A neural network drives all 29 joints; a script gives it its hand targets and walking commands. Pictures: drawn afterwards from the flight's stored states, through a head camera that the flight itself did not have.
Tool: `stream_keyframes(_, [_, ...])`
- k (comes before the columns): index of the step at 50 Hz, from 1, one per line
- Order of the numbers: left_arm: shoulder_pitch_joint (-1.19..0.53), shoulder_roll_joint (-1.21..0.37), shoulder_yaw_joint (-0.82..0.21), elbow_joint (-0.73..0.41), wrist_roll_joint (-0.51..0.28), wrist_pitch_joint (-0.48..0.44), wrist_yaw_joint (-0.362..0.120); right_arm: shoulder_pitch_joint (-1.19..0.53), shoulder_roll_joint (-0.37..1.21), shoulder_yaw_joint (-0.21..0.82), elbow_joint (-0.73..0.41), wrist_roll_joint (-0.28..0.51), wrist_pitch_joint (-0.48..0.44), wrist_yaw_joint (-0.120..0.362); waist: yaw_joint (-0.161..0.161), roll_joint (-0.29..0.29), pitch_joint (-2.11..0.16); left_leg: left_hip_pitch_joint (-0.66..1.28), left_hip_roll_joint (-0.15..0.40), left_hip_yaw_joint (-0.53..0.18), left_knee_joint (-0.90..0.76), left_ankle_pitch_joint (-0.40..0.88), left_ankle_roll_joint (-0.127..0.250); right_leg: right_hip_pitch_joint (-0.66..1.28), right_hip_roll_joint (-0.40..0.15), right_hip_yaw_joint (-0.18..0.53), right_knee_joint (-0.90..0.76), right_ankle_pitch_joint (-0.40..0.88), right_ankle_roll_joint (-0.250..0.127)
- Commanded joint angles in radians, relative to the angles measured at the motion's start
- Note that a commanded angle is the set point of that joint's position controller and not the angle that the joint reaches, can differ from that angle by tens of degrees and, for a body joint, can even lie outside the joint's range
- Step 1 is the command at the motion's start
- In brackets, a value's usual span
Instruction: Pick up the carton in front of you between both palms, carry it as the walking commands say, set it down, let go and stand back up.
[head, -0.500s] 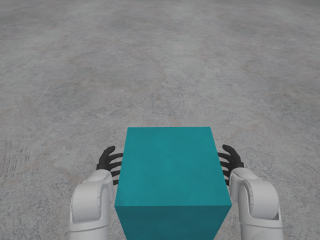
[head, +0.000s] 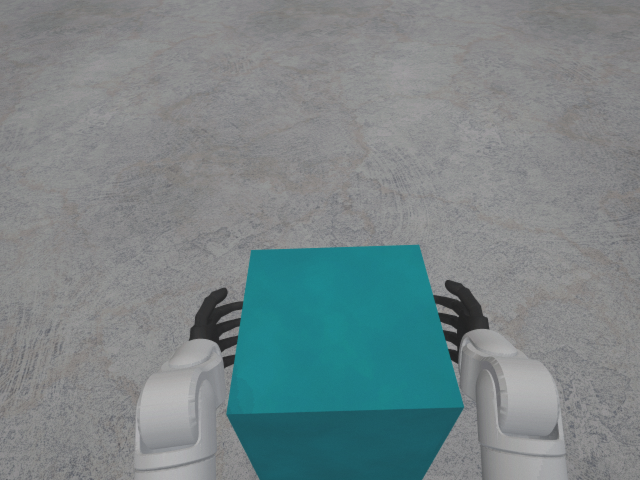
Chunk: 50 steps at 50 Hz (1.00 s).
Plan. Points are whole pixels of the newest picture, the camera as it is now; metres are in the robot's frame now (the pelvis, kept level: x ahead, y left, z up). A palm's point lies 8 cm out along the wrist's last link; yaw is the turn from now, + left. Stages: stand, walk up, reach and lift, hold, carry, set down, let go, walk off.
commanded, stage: carry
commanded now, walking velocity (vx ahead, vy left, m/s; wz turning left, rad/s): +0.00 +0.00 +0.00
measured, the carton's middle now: (338, 370) +0.27 +0.01 -0.01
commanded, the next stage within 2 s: none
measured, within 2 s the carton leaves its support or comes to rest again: neither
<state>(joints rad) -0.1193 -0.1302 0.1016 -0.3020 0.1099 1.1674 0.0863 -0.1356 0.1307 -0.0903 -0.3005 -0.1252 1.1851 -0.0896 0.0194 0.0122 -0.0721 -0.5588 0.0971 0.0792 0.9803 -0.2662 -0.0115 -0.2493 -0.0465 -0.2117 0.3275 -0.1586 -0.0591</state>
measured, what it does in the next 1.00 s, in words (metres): walks ahead: left foot, then right foot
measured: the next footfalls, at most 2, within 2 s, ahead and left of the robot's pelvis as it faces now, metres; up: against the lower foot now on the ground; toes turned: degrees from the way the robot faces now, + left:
left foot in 0.20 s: +0.29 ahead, +0.13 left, +0.00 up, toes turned -17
right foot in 0.38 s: +0.18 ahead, -0.09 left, +0.00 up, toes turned -6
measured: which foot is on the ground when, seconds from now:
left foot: up 0.00-0.18, down 0.20-1.00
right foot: down 0.00-0.24, up 0.26-0.36, down 0.38-1.00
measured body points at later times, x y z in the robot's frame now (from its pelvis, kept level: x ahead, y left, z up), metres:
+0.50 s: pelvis +0.22 +0.03 -0.01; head +0.21 +0.04 +0.44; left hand +0.50 +0.17 +0.07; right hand +0.49 -0.13 +0.07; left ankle +0.26 +0.11 -0.75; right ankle +0.13 -0.09 -0.75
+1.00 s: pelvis +0.23 +0.02 -0.02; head +0.20 +0.02 +0.43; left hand +0.51 +0.15 +0.06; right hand +0.49 -0.15 +0.06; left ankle +0.26 +0.12 -0.75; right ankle +0.13 -0.09 -0.75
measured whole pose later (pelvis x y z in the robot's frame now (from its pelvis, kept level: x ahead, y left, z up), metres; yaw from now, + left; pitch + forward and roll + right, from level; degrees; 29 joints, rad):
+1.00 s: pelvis +0.23 +0.02 -0.02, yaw -3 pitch +3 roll +0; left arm -0.16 -0.13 0.11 -0.30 0.13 1.22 0.08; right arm -0.16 0.13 -0.11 -0.30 -0.12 1.22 -0.09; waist 0.00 -0.01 -0.13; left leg -0.36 0.07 0.20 0.57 -0.26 0.03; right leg -0.16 -0.06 -0.14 0.53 -0.41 0.02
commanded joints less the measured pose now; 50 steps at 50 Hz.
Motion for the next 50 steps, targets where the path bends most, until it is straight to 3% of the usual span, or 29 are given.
stream_keyframes(1, [-0.436, -0.947, -0.722, -0.102, -0.432, -0.004, -0.284, -0.419, 0.968, 0.737, -0.090, 0.398, -0.033, 0.237, -0.013, -0.151, -0.261, -0.019, -0.007, 0.037, -0.179, 0.056, -0.022, 0.266, -0.222, 0.137, -0.108, 0.353, -0.062])
stream_keyframes(5, [-0.409, -0.884, -0.706, -0.130, -0.419, 0.013, -0.276, -0.422, 0.911, 0.733, -0.143, 0.407, -0.012, 0.230, -0.009, -0.189, -0.223, 0.064, -0.051, 0.095, -0.377, 0.197, -0.020, 0.270, -0.190, 0.049, -0.040, 0.568, -0.030])
stream_keyframes(7, [-0.392, -0.857, -0.695, -0.123, -0.399, 0.027, -0.267, -0.420, 0.878, 0.726, -0.145, 0.414, 0.010, 0.235, -0.009, -0.182, -0.212, 0.127, -0.063, 0.111, -0.462, 0.271, -0.016, 0.267, -0.178, 0.029, 0.010, 0.554, -0.003])
stream_keyframes(9, [-0.406, -0.832, -0.685, -0.110, -0.385, 0.043, -0.260, -0.417, 0.853, 0.714, -0.131, 0.416, 0.029, 0.245, -0.026, -0.122, -0.202, 0.290, -0.072, 0.143, -0.628, 0.421, -0.010, 0.203, -0.148, -0.010, 0.127, 0.465, 0.043])
stream_keyframes(10, [-0.409, -0.820, -0.679, -0.098, -0.378, 0.051, -0.258, -0.427, 0.837, 0.705, -0.123, 0.416, 0.038, 0.250, -0.027, -0.087, -0.214, 0.419, -0.041, 0.125, -0.656, 0.512, -0.010, 0.135, -0.121, -0.013, 0.199, 0.397, 0.074])
stream_keyframes(11, [-0.413, -0.809, -0.676, -0.092, -0.373, 0.059, -0.256, -0.432, 0.813, 0.691, -0.110, 0.412, 0.048, 0.254, -0.021, 0.011, -0.283, 0.595, 0.118, -0.022, -0.558, 0.913, 0.014, 0.027, -0.089, 0.009, 0.320, 0.122, 0.112])
stream_keyframes(12, [-0.441, -0.807, -0.691, -0.099, -0.383, 0.074, -0.251, -0.416, 0.813, 0.674, -0.062, 0.402, 0.051, 0.258, -0.026, 0.160, -0.368, 0.779, 0.260, -0.174, -0.491, 1.190, 0.134, -0.110, -0.044, 0.076, 0.423, -0.226, 0.131])
stream_keyframes(13, [-0.450, -0.808, -0.698, -0.103, -0.391, 0.081, -0.251, -0.384, 0.830, 0.661, -0.033, 0.403, 0.046, 0.260, -0.032, 0.212, -0.396, 0.765, 0.286, -0.244, -0.542, 1.091, 0.196, -0.142, -0.021, 0.114, 0.455, -0.405, 0.127])
stream_keyframes(15, [-0.495, -0.861, -0.714, -0.091, -0.404, 0.072, -0.257, -0.414, 0.890, 0.661, -0.036, 0.413, 0.033, 0.265, -0.022, 0.169, -0.381, 0.695, 0.254, -0.208, -0.617, 0.801, 0.172, -0.127, -0.040, 0.158, 0.333, -0.455, 0.099])
stream_keyframes(17, [-0.541, -0.914, -0.732, -0.099, -0.419, 0.056, -0.259, -0.465, 0.941, 0.666, -0.052, 0.421, 0.021, 0.268, -0.017, 0.163, -0.366, 0.591, 0.199, -0.124, -0.642, 0.600, 0.114, -0.013, -0.034, 0.126, 0.158, -0.326, 0.096])
stream_keyframes(19, [-0.545, -0.942, -0.739, -0.108, -0.423, 0.043, -0.258, -0.477, 0.952, 0.673, -0.073, 0.425, 0.012, 0.269, -0.023, 0.116, -0.390, 0.533, 0.145, -0.052, -0.624, 0.420, 0.077, 0.092, -0.036, 0.102, 0.067, -0.108, 0.095])
stream_keyframes(20, [-0.545, -0.955, -0.740, -0.111, -0.420, 0.038, -0.257, -0.498, 0.945, 0.680, -0.097, 0.430, 0.011, 0.271, -0.022, 0.070, -0.380, 0.539, 0.123, -0.010, -0.603, 0.398, 0.065, 0.072, -0.073, 0.126, 0.052, -0.056, 0.095])
stream_keyframes(21, [-0.554, -0.941, -0.735, -0.125, -0.419, 0.042, -0.255, -0.500, 0.947, 0.684, -0.088, 0.429, 0.010, 0.269, -0.026, 0.055, -0.375, 0.511, 0.108, -0.009, -0.564, 0.443, 0.058, 0.107, -0.100, 0.142, 0.049, 0.010, 0.099])
stream_keyframes(22, [-0.541, -0.938, -0.732, -0.112, -0.413, 0.044, -0.255, -0.508, 0.936, 0.689, -0.100, 0.433, 0.014, 0.268, -0.025, 0.002, -0.351, 0.506, 0.090, 0.010, -0.537, 0.516, 0.055, 0.087, -0.123, 0.146, 0.096, 0.111, 0.097])
stream_keyframes(26, [-0.442, -0.895, -0.699, -0.029, -0.387, 0.057, -0.260, -0.431, 0.898, 0.676, -0.030, 0.404, 0.030, 0.261, -0.020, -0.021, -0.338, 0.486, 0.087, 0.008, -0.436, 0.728, 0.064, 0.096, -0.116, 0.136, 0.157, 0.328, 0.096])
stream_keyframes(30, [-0.469, -0.910, -0.695, -0.010, -0.388, 0.051, -0.268, -0.464, 0.910, 0.684, -0.022, 0.406, 0.028, 0.265, -0.021, -0.028, -0.324, 0.449, 0.074, 0.020, -0.405, 0.742, 0.055, 0.103, -0.112, 0.130, 0.174, 0.415, 0.097])
stream_keyframes(37, [-0.492, -0.918, -0.700, -0.044, -0.397, 0.045, -0.263, -0.494, 0.921, 0.698, -0.057, 0.424, 0.024, 0.262, -0.021, -0.041, -0.320, 0.406, 0.063, 0.023, -0.390, 0.592, 0.047, 0.129, -0.127, 0.129, 0.184, 0.440, 0.082])
stream_keyframes(50, [-0.496, -0.903, -0.701, -0.048, -0.394, 0.053, -0.262, -0.489, 0.901, 0.692, -0.054, 0.422, 0.033, 0.268, -0.021, -0.017, -0.265, 0.397, 0.075, 0.010, -0.441, 0.457, 0.045, 0.072, -0.118, 0.135, 0.141, 0.192, 0.062])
